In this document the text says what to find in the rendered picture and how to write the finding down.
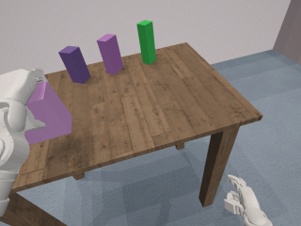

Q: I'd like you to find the robot left forearm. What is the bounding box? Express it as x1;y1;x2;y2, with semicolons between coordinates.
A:
0;98;30;217

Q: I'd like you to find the robot right forearm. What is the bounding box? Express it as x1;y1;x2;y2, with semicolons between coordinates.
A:
243;207;273;226

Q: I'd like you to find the right robot hand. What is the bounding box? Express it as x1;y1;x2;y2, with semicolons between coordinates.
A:
224;174;261;217

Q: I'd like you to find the left robot hand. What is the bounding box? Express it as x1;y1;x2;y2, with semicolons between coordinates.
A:
0;68;49;132

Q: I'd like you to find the table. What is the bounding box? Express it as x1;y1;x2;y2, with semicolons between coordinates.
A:
0;42;263;226

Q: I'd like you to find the sponge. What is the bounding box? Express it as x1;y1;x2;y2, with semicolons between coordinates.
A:
24;81;72;145

